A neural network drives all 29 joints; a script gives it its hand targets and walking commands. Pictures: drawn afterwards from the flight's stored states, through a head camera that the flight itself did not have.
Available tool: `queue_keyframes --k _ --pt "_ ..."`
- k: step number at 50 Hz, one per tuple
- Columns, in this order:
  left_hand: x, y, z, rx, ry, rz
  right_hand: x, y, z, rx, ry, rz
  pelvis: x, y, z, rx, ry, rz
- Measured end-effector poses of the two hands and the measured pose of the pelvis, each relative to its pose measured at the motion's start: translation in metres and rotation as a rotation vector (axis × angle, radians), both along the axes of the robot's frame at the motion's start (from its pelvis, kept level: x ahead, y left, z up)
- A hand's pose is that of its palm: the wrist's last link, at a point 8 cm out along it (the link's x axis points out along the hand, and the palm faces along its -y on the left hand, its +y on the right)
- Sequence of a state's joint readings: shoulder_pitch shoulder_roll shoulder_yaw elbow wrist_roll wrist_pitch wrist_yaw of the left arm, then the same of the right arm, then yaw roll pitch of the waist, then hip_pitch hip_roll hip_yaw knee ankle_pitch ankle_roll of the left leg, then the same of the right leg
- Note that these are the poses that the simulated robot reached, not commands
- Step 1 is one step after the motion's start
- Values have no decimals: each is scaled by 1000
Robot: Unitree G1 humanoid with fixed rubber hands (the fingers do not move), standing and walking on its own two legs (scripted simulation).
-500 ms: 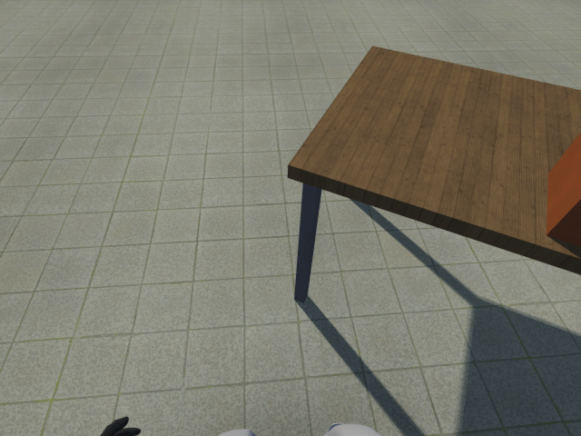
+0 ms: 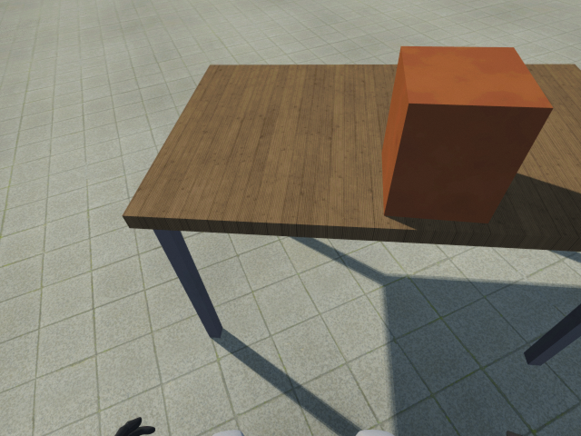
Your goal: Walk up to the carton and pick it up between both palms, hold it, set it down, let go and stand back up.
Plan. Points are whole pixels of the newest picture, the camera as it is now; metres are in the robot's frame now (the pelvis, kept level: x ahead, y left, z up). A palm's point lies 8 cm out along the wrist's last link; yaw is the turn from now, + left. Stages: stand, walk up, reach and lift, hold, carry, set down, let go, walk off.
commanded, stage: walk up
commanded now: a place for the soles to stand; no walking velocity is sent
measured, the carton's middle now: (445, 136) +0.61 -0.28 +0.07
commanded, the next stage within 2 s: none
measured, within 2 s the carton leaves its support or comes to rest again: neither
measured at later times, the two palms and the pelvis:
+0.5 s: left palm (228, 381) +0.22 +0.13 -0.08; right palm out of the picture +0.04 -0.43 -0.05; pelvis +0.05 -0.11 +0.02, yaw -10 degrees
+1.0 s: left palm (305, 384) +0.21 +0.01 -0.08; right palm out of the picture +0.20 -0.53 -0.08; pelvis +0.12 -0.26 +0.02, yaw -6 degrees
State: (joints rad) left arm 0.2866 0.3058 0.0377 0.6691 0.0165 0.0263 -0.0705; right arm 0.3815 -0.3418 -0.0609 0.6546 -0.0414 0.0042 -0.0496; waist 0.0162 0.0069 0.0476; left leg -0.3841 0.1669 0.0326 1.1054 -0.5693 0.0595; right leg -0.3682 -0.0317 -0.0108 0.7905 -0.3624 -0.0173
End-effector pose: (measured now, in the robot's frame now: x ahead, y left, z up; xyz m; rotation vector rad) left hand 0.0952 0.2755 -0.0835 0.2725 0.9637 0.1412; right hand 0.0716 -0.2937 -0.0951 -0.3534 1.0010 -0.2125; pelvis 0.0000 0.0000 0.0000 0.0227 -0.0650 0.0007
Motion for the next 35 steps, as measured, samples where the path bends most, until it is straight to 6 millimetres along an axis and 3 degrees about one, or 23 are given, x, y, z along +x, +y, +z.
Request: queue_keyframes --k 5,11,13,16,20,24,28,31,35 --pt "-10 -17 8 19 73 31 51 6 19 56 -104 51 21 -21 15 -5 10 -22" --pt "9 -43 -8 -20 104 -9 72 -5 30 43 -134 47 39 -41 12 -25 22 -44" --pt "25 -54 -20 -38 93 -46 66 -19 28 2 -132 24 44 -47 4 -17 16 -58" --pt "53 -76 -25 -46 88 -109 37 -52 30 -65 -85 -60 47 -59 3 -4 -5 -97" --pt "93 -106 -12 -56 35 -187 -8 -91 40 -119 0 -151 49 -80 10 -10 -19 -134" --pt "119 -139 0 -66 9 -243 -30 -124 44 -127 32 -196 52 -107 16 -12 -18 -163" --pt "137 -180 8 -56 -14 -282 -31 -162 36 -103 27 -221 58 -144 15 -2 -13 -190" --pt "141 -209 3 -19 -46 -282 -20 -198 20 -82 13 -206 64 -179 1 13 -8 -205" --pt "117 -233 -5 10 -3 -211 6 -220 2 -21 1 -193 71 -211 -5 2 -13 -198"
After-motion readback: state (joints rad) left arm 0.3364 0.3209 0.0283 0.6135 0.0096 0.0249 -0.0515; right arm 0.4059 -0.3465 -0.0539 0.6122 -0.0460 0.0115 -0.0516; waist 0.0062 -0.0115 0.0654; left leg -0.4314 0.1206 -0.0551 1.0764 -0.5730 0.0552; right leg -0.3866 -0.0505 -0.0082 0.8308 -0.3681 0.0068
